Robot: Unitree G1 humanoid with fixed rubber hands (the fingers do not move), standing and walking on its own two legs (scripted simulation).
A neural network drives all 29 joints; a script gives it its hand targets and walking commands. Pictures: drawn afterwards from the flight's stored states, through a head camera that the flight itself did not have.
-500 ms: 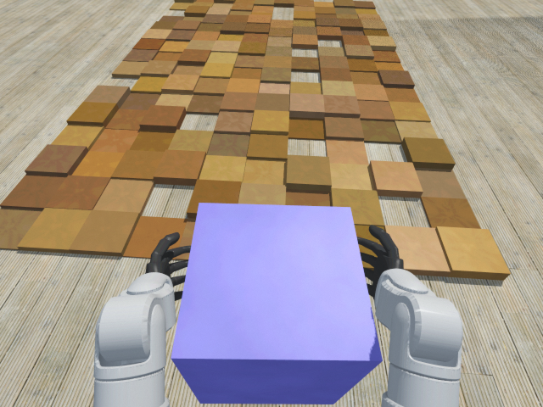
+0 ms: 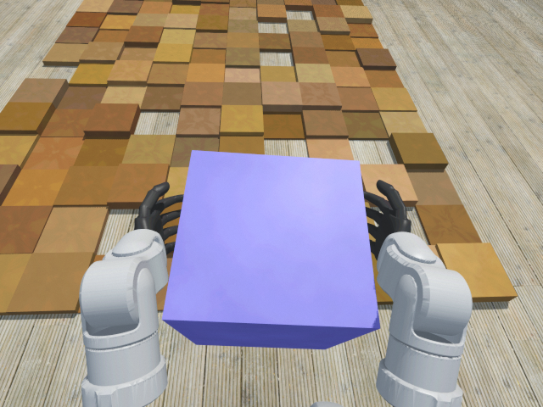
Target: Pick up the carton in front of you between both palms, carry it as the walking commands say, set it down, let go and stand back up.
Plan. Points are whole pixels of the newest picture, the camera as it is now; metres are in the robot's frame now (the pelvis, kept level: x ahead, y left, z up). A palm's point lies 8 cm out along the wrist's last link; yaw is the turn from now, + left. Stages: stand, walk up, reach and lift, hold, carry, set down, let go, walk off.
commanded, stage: carry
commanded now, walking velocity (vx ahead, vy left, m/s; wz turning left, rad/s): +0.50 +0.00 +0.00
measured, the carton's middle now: (267, 264) +0.31 +0.00 +0.04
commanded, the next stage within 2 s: none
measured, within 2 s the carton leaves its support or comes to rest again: neither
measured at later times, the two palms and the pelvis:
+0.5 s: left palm (188, 75) +0.67 +0.14 +0.12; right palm (340, 66) +0.71 -0.15 +0.12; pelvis +0.30 -0.04 -0.01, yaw +3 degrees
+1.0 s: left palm out of the picture +1.02 +0.13 +0.15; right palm out of the picture +1.00 -0.17 +0.16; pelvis +0.62 +0.01 +0.04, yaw +0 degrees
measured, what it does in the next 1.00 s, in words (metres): climbs: right foot, then left foot 0.04 m higher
